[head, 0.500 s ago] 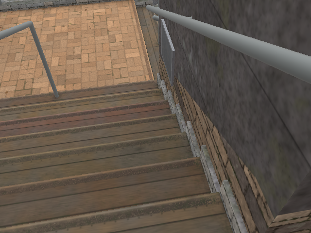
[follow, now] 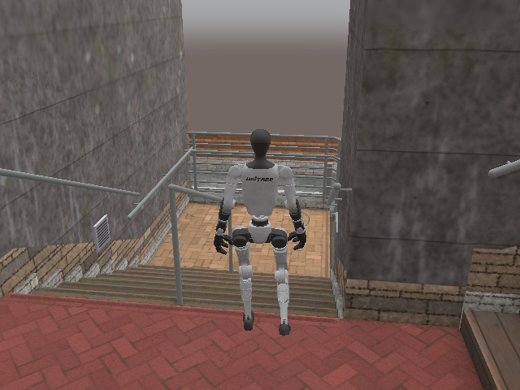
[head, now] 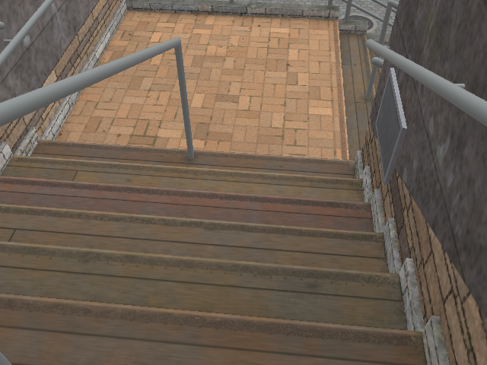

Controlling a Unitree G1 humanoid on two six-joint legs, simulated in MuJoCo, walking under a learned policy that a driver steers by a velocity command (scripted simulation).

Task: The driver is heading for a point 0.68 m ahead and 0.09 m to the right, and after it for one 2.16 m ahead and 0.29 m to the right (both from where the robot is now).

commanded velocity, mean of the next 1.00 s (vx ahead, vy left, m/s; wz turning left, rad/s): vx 0.49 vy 0.00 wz -0.12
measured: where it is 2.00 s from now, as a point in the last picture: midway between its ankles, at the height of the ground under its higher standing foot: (222, 363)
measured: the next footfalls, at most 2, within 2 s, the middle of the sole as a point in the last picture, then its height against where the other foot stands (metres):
right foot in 0.42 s outside the picture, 0.15 m lower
left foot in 0.88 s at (189, 361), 0.15 m lower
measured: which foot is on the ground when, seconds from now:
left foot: down 0.00-0.44, up 0.46-0.86, down 0.88-1.00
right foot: up 0.00-0.40, down 0.42-0.88, up 0.90-1.00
